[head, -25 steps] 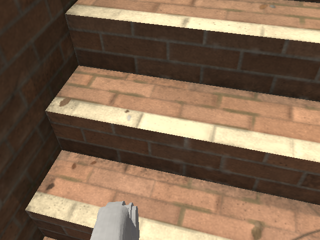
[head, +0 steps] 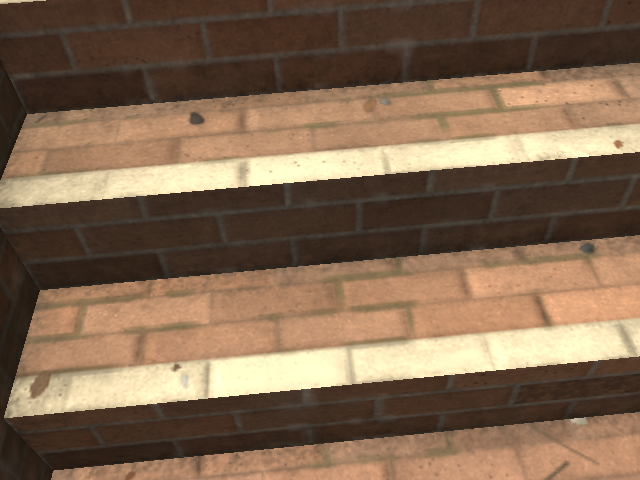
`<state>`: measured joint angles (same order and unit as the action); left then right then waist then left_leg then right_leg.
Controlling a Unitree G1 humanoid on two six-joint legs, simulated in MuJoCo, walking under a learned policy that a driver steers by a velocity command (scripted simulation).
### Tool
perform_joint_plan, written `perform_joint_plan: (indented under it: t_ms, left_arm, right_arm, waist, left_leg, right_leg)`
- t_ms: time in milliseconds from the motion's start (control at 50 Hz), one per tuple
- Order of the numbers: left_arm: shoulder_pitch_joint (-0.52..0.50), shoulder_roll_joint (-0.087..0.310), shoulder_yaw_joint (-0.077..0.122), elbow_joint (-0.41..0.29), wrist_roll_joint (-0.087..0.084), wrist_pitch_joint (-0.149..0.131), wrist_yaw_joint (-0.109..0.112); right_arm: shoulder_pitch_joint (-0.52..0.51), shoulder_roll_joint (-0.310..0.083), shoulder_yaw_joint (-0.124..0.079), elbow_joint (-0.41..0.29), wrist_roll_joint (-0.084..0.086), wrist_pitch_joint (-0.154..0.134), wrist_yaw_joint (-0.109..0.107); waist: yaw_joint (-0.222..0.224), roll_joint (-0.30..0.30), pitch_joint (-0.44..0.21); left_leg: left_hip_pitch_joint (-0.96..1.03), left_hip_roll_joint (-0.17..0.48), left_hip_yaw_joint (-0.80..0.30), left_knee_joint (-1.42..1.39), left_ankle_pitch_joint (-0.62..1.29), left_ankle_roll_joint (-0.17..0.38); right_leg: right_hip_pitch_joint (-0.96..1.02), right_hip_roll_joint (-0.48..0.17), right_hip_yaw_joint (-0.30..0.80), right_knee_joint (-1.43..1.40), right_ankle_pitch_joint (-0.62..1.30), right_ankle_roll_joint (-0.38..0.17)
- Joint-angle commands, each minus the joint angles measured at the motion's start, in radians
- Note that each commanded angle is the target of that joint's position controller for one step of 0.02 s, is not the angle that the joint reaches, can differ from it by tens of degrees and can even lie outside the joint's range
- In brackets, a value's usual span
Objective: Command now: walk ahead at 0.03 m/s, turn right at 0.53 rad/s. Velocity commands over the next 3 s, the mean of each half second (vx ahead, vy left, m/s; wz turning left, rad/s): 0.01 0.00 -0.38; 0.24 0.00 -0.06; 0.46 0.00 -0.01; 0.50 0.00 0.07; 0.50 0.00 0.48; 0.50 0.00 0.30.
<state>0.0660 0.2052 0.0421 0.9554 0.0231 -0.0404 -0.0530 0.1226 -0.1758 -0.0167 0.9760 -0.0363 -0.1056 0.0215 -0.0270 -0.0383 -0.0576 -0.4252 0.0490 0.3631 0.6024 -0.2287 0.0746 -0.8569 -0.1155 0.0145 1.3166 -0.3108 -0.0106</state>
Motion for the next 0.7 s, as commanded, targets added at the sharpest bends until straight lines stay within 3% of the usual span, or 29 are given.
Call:
perform_joint_plan:
  t_ms: [20, 40, 60, 100, 120, 140, 160, 180, 200, 220, 240, 260, 280, 300, 340, 360, 380, 400, 440, 500, 540, 560, 580, 600, 620, 640, 660, 680, 700]
  left_arm:
    - [0.003, 0.079, 0.025, -0.06, 0.01, -0.026, -0.018]
    - [-0.006, 0.088, 0.027, -0.065, 0.009, -0.032, -0.023]
    - [-0.014, 0.081, 0.03, -0.067, 0.01, -0.035, -0.024]
    - [0.039, 0.049, 0.029, -0.061, 0.005, -0.045, -0.014]
    - [0.046, 0.081, 0.046, -0.031, 0.02, -0.05, -0.006]
    - [0.073, 0.121, 0.063, -0.041, 0.041, -0.045, 0.022]
    - [0.023, 0.287, 0.101, -0.088, -0.05, -0.04, 0.051]
    - [0.093, 0.28, 0.111, -0.069, -0.023, -0.051, 0.051]
    - [0.041, 0.298, 0.116, -0.064, -0.004, -0.062, 0.041]
    - [-0.024, 0.268, 0.102, -0.095, 0.008, -0.066, 0.039]
    - [-0.046, 0.193, 0.066, -0.102, 0.029, -0.028, 0.045]
    - [-0.11, 0.154, 0.038, -0.148, 0.032, -0.012, 0.036]
    - [-0.139, 0.13, 0.02, -0.191, 0.017, -0.009, 0.036]
    - [-0.16, 0.112, 0.006, -0.214, 0.005, -0.012, 0.043]
    - [-0.131, 0.103, -0.012, -0.241, -0.003, -0.042, 0.053]
    - [-0.089, 0.09, -0.022, -0.247, 0.002, -0.049, 0.06]
    - [-0.054, 0.084, -0.031, -0.249, 0.0, -0.053, 0.06]
    - [-0.043, 0.089, -0.03, -0.261, -0.013, -0.063, 0.053]
    - [-0.028, 0.114, -0.03, -0.277, -0.01, -0.072, 0.047]
    - [-0.074, 0.123, -0.037, -0.297, -0.02, -0.055, 0.041]
    - [-0.075, 0.156, -0.03, -0.279, -0.02, -0.056, 0.037]
    - [-0.105, 0.146, -0.035, -0.288, -0.02, -0.043, 0.028]
    - [-0.147, 0.124, -0.043, -0.25, -0.061, -0.025, -0.001]
    - [0.012, 0.106, -0.03, -0.154, -0.04, -0.004, -0.05]
    - [0.133, 0.043, -0.033, -0.097, -0.009, 0.009, -0.083]
    - [0.13, 0.009, -0.036, -0.132, 0.012, -0.006, -0.087]
    - [-0.081, 0.049, -0.03, -0.18, 0.039, -0.015, -0.07]
    - [-0.167, 0.074, -0.018, -0.187, 0.024, -0.02, -0.046]
    - [-0.198, 0.089, -0.007, -0.183, -0.003, -0.032, -0.011]
  right_arm:
    - [-0.269, -0.16, -0.031, -0.164, 0.014, -0.056, -0.014]
    - [-0.261, -0.154, -0.03, -0.172, 0.01, -0.057, -0.015]
    - [-0.229, -0.155, -0.035, -0.163, 0.021, -0.056, -0.029]
    - [-0.191, -0.156, -0.043, -0.161, 0.047, -0.039, -0.042]
    - [-0.125, -0.098, -0.026, -0.156, 0.047, -0.022, -0.033]
    - [-0.074, -0.029, -0.016, -0.161, 0.035, -0.015, -0.024]
    - [-0.142, -0.062, -0.013, -0.264, 0.022, -0.042, -0.035]
    - [-0.273, -0.074, -0.005, -0.281, 0.007, -0.04, -0.038]
    - [-0.232, -0.078, 0.001, -0.251, 0.013, -0.023, -0.023]
    - [-0.148, -0.136, -0.023, -0.187, 0.028, -0.009, -0.023]
    - [-0.112, -0.154, -0.029, -0.179, 0.047, 0.018, -0.024]
    - [-0.061, -0.184, -0.034, -0.167, 0.044, 0.024, -0.016]
    - [-0.001, -0.209, -0.045, -0.165, 0.03, 0.018, -0.014]
    - [0.018, -0.225, -0.054, -0.16, 0.028, 0.023, -0.015]
    - [0.051, -0.24, -0.064, -0.136, 0.005, 0.028, -0.028]
    - [0.047, -0.235, -0.066, -0.138, -0.002, 0.034, -0.034]
    - [0.015, -0.244, -0.071, -0.149, 0.008, 0.04, -0.036]
    - [0.03, -0.238, -0.073, -0.152, 0.002, 0.041, -0.049]
    - [0.042, -0.228, -0.073, -0.163, -0.005, 0.05, -0.055]
    - [0.124, -0.172, -0.055, -0.189, 0.001, 0.041, -0.029]
    - [0.195, -0.126, -0.041, -0.228, -0.018, 0.051, -0.017]
    - [0.225, -0.103, -0.028, -0.232, -0.024, 0.049, 0.004]
    - [0.266, -0.072, -0.023, -0.232, 0.016, 0.036, 0.069]
    - [0.31, -0.091, -0.023, -0.18, 0.012, 0.036, 0.104]
    - [0.402, -0.106, -0.017, -0.167, 0.006, 0.04, 0.104]
    - [0.269, -0.186, -0.012, -0.214, 0.045, 0.042, 0.091]
    - [0.263, -0.241, -0.034, -0.243, 0.037, 0.043, 0.071]
    - [0.263, -0.262, -0.044, -0.239, 0.027, 0.036, 0.048]
    - [0.254, -0.255, -0.041, -0.235, 0.03, 0.026, 0.024]
  waist:
    - [0.066, 0.066, -0.052]
    - [0.057, 0.057, -0.029]
    - [0.037, 0.04, -0.018]
    - [0.059, 0.002, 0.016]
    - [0.026, -0.038, -0.001]
    - [-0.007, -0.11, -0.005]
    - [0.027, -0.305, -0.05]
    - [0.129, -0.175, -0.022]
    - [0.098, -0.088, -0.024]
    - [0.07, -0.04, -0.034]
    - [0.066, 0.036, -0.03]
    - [0.021, 0.061, -0.02]
    - [-0.004, 0.083, -0.037]
    - [-0.016, 0.086, -0.075]
    - [-0.017, 0.056, -0.117]
    - [0.018, -0.008, -0.135]
    - [0.042, -0.006, -0.124]
    - [0.038, -0.073, -0.125]
    - [0.046, -0.083, -0.13]
    - [0.025, -0.064, -0.108]
    - [-0.007, -0.061, -0.089]
    - [-0.02, -0.058, -0.071]
    - [-0.071, -0.005, -0.051]
    - [-0.025, -0.014, -0.01]
    - [-0.008, 0.024, -0.046]
    - [0.078, 0.216, -0.043]
    - [-0.032, 0.195, -0.008]
    - [-0.071, 0.174, 0.03]
    - [-0.08, 0.177, 0.06]
  left_leg:
    - [0.058, 0.271, -0.231, -0.321, -0.121, 0.098]
    - [0.114, 0.281, -0.24, -0.305, -0.121, 0.105]
    - [0.179, 0.29, -0.229, -0.29, -0.124, 0.111]
    - [0.24, 0.301, -0.214, -0.172, -0.163, 0.103]
    - [0.23, 0.244, -0.176, -0.035, -0.198, 0.063]
    - [0.145, 0.166, -0.113, 0.191, -0.223, -0.012]
    - [-0.224, 0.021, -0.15, 0.267, -0.252, -0.123]
    - [-0.425, 0.005, -0.29, 0.572, -0.326, -0.166]
    - [-0.551, 0.003, -0.403, 0.832, -0.263, -0.152]
    - [-0.571, -0.011, -0.51, 1.043, -0.211, -0.154]
    - [-0.606, -0.064, -0.58, 1.16, -0.093, -0.122]
    - [-0.6, -0.067, -0.571, 1.217, -0.056, -0.121]
    - [-0.615, -0.057, -0.552, 1.214, -0.03, -0.138]
    - [-0.595, -0.048, -0.548, 1.227, -0.018, -0.161]
    - [-0.596, -0.026, -0.545, 1.158, -0.003, -0.199]
    - [-0.558, -0.031, -0.529, 1.163, 0.004, -0.215]
    - [-0.56, -0.041, -0.509, 1.151, 0.0, -0.229]
    - [-0.555, -0.05, -0.493, 1.123, -0.012, -0.243]
    - [-0.499, -0.064, -0.462, 1.065, -0.034, -0.251]
    - [-0.403, -0.04, -0.43, 0.766, -0.073, -0.256]
    - [-0.216, 0.004, -0.476, 0.381, -0.113, -0.221]
    - [-0.12, 0.006, -0.467, 0.136, -0.161, -0.2]
    - [0.068, -0.058, -0.286, -0.069, -0.158, -0.2]
    - [0.149, -0.071, -0.308, -0.072, -0.048, -0.166]
    - [0.243, 0.0, -0.46, -0.026, 0.053, -0.061]
    - [0.258, 0.129, -0.753, -0.182, -0.123, 0.112]
    - [0.221, 0.185, -0.957, -0.296, -0.448, 0.214]
    - [0.204, 0.24, -1.063, -0.362, -0.563, 0.263]
    - [0.18, 0.279, -1.09, -0.4, -0.561, 0.272]
  right_leg:
    - [0.253, -0.019, 0.02, -0.153, -0.039, 0.003]
    - [0.251, -0.013, 0.026, -0.234, -0.053, -0.008]
    - [0.263, 0.014, -0.011, -0.332, -0.066, -0.017]
    - [0.377, 0.044, -0.049, -0.704, 0.036, -0.037]
    - [0.482, 0.083, -0.034, -0.864, 0.128, -0.055]
    - [0.538, 0.05, 0.101, -0.864, 0.286, -0.121]
    - [0.691, -0.1, 0.5, -0.899, 0.174, -0.336]
    - [0.79, -0.117, 0.584, -0.961, -0.005, -0.358]
    - [0.755, -0.137, 0.586, -0.953, -0.1, -0.326]
    - [0.667, -0.149, 0.591, -0.953, -0.15, -0.315]
    - [0.551, -0.112, 0.562, -0.945, -0.175, -0.308]
    - [0.493, -0.104, 0.516, -0.952, -0.146, -0.303]
    - [0.47, -0.107, 0.494, -0.958, -0.11, -0.315]
    - [0.474, -0.105, 0.48, -0.958, -0.087, -0.312]
    - [0.513, -0.086, 0.415, -0.938, -0.058, -0.275]
    - [0.519, -0.074, 0.379, -0.932, -0.056, -0.279]
    - [0.544, -0.056, 0.355, -0.915, -0.01, -0.266]
    - [0.541, -0.05, 0.33, -0.884, 0.018, -0.264]
    - [0.548, -0.046, 0.291, -0.878, 0.069, -0.254]
    - [0.56, -0.071, 0.294, -0.832, 0.165, -0.251]
    - [0.543, -0.094, 0.325, -0.786, 0.162, -0.226]
    - [0.513, -0.073, 0.29, -0.768, 0.091, -0.203]
    - [0.416, -0.016, 0.195, -0.722, -0.103, -0.198]
    - [0.335, 0.03, 0.18, -0.66, -0.242, -0.162]
    - [0.232, 0.063, 0.152, -0.552, -0.172, -0.124]
    - [0.134, 0.144, 0.011, -0.508, -0.128, -0.035]
    - [0.067, 0.151, -0.026, -0.423, -0.127, -0.008]
    - [0.033, 0.124, 0.001, -0.321, -0.071, -0.003]
    - [-0.011, 0.092, 0.015, -0.184, -0.085, -0.002]
